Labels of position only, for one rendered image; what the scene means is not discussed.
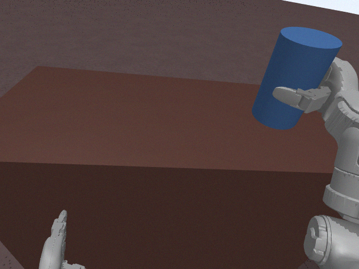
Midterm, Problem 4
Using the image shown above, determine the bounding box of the can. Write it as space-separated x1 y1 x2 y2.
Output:
252 27 342 130

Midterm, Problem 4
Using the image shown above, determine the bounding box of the left robot hand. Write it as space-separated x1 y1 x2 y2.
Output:
39 210 86 269

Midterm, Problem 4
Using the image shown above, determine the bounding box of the right robot arm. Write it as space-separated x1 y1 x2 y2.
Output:
303 90 359 269

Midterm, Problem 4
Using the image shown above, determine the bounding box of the right robot hand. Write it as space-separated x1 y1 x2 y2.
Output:
273 57 359 113

